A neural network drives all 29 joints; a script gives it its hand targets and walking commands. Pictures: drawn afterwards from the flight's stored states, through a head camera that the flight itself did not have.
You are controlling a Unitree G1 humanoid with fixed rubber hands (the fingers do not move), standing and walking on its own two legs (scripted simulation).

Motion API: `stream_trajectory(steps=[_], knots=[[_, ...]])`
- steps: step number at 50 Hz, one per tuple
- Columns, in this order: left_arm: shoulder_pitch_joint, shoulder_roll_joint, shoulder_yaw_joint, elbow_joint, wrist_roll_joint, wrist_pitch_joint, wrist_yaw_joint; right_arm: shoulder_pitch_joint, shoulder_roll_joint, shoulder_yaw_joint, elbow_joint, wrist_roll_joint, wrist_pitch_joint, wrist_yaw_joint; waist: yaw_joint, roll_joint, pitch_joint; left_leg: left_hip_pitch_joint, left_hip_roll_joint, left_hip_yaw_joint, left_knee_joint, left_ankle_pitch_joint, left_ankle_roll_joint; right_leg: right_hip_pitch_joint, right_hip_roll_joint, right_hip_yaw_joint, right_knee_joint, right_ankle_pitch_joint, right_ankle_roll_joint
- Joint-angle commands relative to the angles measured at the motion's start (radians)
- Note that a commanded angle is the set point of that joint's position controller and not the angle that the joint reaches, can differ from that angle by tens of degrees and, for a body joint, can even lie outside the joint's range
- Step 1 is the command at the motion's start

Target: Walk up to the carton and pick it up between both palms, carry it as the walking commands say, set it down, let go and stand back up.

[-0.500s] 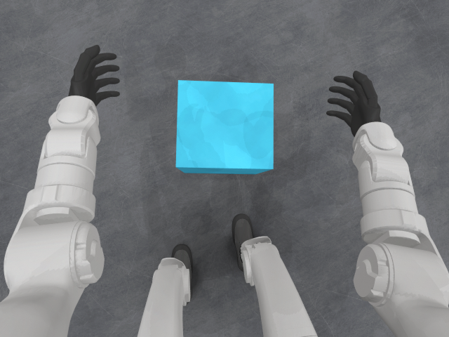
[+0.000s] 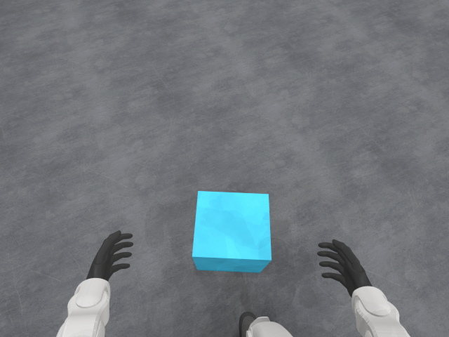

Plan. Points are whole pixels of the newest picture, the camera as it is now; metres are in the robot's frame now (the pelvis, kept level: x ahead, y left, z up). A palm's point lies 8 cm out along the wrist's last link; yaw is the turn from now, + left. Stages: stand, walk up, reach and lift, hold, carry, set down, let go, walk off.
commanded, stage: let go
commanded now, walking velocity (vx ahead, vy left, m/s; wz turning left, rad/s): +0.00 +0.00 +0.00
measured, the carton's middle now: (230, 234) +0.46 -0.06 -0.62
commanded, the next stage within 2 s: stand in 0.70 s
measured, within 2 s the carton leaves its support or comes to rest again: neither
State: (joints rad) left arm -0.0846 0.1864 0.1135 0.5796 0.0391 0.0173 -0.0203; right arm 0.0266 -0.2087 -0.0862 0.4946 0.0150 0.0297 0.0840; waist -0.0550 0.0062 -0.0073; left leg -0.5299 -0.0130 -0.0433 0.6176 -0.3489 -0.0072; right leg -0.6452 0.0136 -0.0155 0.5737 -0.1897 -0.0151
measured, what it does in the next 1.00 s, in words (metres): stands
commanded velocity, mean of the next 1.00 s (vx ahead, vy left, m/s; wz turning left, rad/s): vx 0.00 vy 0.00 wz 0.00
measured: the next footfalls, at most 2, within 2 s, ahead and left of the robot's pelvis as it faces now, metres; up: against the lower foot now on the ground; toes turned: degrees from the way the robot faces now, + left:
none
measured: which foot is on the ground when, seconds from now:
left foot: down 0.00-1.00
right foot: down 0.00-1.00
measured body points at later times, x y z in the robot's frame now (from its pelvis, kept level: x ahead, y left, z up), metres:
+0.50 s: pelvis +0.02 +0.01 +0.02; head +0.04 +0.01 +0.46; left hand +0.19 +0.25 -0.06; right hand +0.20 -0.22 -0.06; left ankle -0.04 +0.12 -0.72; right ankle +0.04 -0.11 -0.72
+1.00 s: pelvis +0.04 +0.00 +0.01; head +0.04 -0.01 +0.46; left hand +0.16 +0.30 -0.07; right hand +0.17 -0.29 -0.09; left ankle -0.04 +0.12 -0.72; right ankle +0.04 -0.11 -0.72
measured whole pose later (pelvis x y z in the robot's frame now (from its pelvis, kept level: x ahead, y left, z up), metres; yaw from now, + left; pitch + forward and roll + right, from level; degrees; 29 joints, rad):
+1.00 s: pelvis +0.04 +0.00 +0.01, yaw +0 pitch +0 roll -1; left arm 0.20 0.33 0.06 0.74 0.05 0.01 0.00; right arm 0.23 -0.36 -0.04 0.65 -0.04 0.03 -0.01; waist 0.00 0.05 0.00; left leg -0.12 0.00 -0.05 0.49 -0.38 0.00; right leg -0.26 0.02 -0.02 0.52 -0.26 -0.02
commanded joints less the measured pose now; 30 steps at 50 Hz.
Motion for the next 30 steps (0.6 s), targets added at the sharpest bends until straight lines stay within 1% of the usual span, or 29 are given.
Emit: stream_trajectory(steps=[1,6,8,11,12,14,19,22,25,28,30], knots=[[0.070,0.086,-0.002,-0.121,-0.007,-0.036,-0.003,0.072,-0.105,-0.004,-0.121,-0.001,-0.030,-0.016,0.011,-0.020,-0.296,-0.045,-0.014,0.025,-0.169,0.168,-0.002,0.640,-0.002,0.056,-0.035,0.319,0.028],[0.200,0.096,-0.025,-0.183,-0.016,-0.032,-0.016,0.179,-0.100,0.016,-0.159,-0.009,-0.018,-0.019,0.027,0.018,-0.140,0.068,0.000,0.010,-0.260,0.177,0.003,0.701,0.020,0.038,-0.097,0.259,0.020],[0.231,0.099,-0.031,-0.212,-0.016,-0.019,-0.023,0.184,-0.105,0.018,-0.178,-0.008,-0.006,-0.015,0.034,0.040,-0.080,0.089,0.009,0.001,-0.299,0.150,0.002,0.730,0.028,0.026,-0.115,0.221,0.021],[0.236,0.102,-0.036,-0.245,-0.017,0.012,-0.035,0.149,-0.122,0.019,-0.199,-0.008,0.023,-0.007,0.043,0.064,0.011,0.078,0.024,-0.004,-0.333,0.061,0.000,0.760,0.039,0.010,-0.111,0.134,0.026],[0.238,0.100,-0.036,-0.249,-0.020,0.025,-0.039,0.150,-0.124,0.018,-0.198,-0.011,0.037,-0.006,0.042,0.066,0.033,0.071,0.029,-0.004,-0.341,0.037,0.003,0.776,0.042,0.006,-0.107,0.118,0.026],[0.251,0.093,-0.040,-0.256,-0.025,0.043,-0.045,0.169,-0.121,0.015,-0.195,-0.020,0.060,-0.007,0.038,0.060,0.058,0.074,0.032,-0.001,-0.351,0.033,0.007,0.806,0.046,0.002,-0.105,0.118,0.026],[0.261,0.097,-0.043,-0.242,-0.031,0.077,-0.050,0.177,-0.114,0.009,-0.186,-0.030,0.093,-0.016,0.033,0.007,0.079,0.139,0.013,0.012,-0.323,0.132,0.007,0.802,0.045,0.004,-0.120,0.150,0.025],[0.275,0.101,-0.036,-0.231,-0.024,0.090,-0.049,0.180,-0.108,0.012,-0.185,-0.030,0.104,-0.022,0.034,-0.010,0.070,0.186,-0.002,0.016,-0.300,0.209,0.007,0.786,0.041,0.009,-0.131,0.183,0.024],[0.290,0.104,-0.034,-0.225,-0.020,0.084,-0.041,0.181,-0.109,0.022,-0.190,-0.036,0.127,-0.033,0.045,-0.001,0.042,0.220,-0.006,0.019,-0.274,0.293,0.004,0.767,0.043,0.014,-0.118,0.241,0.024],[0.295,0.106,-0.038,-0.217,-0.028,0.066,-0.025,0.176,-0.113,0.037,-0.198,-0.043,0.158,-0.052,0.059,0.020,0.003,0.244,0.000,0.022,-0.240,0.364,-0.002,0.739,0.045,0.019,-0.089,0.298,0.021],[0.307,0.103,-0.045,-0.211,-0.039,0.055,-0.015,0.185,-0.114,0.047,-0.202,-0.041,0.165,-0.064,0.066,0.022,-0.019,0.263,0.004,0.014,-0.223,0.402,-0.007,0.717,0.046,0.017,-0.074,0.338,0.022]])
